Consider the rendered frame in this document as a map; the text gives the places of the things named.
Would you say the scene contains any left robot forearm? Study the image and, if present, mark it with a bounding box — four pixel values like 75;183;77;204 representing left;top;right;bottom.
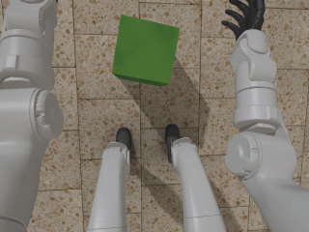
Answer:
0;0;58;92

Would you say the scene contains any left robot thigh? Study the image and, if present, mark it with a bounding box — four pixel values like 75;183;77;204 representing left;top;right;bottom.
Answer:
86;147;130;232

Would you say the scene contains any right robot shin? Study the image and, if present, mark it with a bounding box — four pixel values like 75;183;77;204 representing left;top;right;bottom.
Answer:
171;137;198;152

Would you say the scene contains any robot right upper arm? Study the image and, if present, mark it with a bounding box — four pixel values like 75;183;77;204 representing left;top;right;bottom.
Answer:
224;131;309;232

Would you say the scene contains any right robot forearm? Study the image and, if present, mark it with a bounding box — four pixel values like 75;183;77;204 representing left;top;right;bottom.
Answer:
229;29;293;146

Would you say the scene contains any robot left upper arm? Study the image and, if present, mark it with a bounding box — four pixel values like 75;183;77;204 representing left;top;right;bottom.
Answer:
0;87;64;232

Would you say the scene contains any right robot hand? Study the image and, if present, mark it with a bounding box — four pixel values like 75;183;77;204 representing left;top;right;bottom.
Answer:
221;0;266;41

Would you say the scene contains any carton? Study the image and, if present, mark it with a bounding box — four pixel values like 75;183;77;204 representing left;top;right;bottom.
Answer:
112;14;181;87

